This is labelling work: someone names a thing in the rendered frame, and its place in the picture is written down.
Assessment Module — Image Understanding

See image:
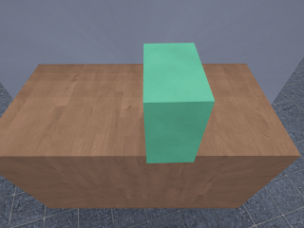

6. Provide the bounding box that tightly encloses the pedestal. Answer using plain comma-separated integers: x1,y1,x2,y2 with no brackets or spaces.
0,63,301,209

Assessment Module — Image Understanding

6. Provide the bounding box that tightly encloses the carton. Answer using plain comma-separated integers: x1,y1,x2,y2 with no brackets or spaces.
142,43,215,163

